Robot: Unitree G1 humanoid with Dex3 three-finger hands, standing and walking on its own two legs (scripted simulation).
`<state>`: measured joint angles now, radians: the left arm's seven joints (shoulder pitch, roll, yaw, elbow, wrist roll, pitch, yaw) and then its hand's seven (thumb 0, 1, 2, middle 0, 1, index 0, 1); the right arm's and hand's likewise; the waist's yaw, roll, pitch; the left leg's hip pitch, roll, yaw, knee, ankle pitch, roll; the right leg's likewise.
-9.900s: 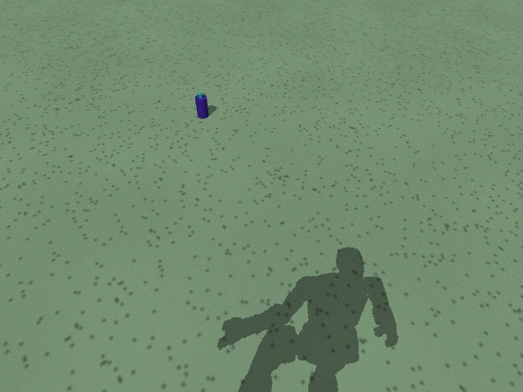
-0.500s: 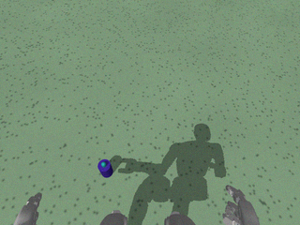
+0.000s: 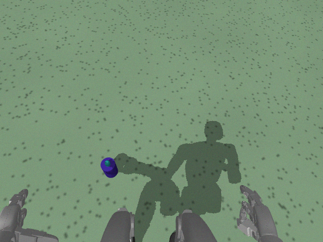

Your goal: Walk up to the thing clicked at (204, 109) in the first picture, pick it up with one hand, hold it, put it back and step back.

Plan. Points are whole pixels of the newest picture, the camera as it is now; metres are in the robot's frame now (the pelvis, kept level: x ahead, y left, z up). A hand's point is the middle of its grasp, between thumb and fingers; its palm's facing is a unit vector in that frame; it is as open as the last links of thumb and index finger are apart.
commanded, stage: go down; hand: left
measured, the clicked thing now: (109, 167) +0.46 +0.22 -0.59
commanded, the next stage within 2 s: approach in 1.86 s
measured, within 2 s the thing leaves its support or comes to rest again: neither
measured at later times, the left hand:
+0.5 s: hand (39, 180) +0.30 +0.36 -0.19, palm faces +0.20 -0.96 -0.19, open 16.9 cm
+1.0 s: hand (41, 168) +0.35 +0.39 -0.24, palm faces +0.18 -0.98 -0.10, open 17.2 cm
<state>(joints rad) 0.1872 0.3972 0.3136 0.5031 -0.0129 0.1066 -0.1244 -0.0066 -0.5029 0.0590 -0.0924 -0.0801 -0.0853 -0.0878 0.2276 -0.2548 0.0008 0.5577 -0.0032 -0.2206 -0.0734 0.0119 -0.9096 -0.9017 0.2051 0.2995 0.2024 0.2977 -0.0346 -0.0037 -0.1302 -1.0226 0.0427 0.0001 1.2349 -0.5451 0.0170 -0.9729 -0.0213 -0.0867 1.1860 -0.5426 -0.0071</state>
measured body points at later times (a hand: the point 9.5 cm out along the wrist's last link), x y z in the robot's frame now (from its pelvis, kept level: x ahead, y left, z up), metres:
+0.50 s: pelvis -0.06 -0.01 -0.16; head +0.13 +0.03 +0.25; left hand +0.29 +0.41 -0.18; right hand +0.08 -0.28 -0.27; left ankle +0.02 +0.11 -0.64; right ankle +0.01 -0.12 -0.64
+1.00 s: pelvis -0.07 +0.00 -0.25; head +0.14 +0.05 +0.14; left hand +0.34 +0.44 -0.23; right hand +0.05 -0.29 -0.35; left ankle +0.02 +0.11 -0.64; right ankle +0.01 -0.12 -0.64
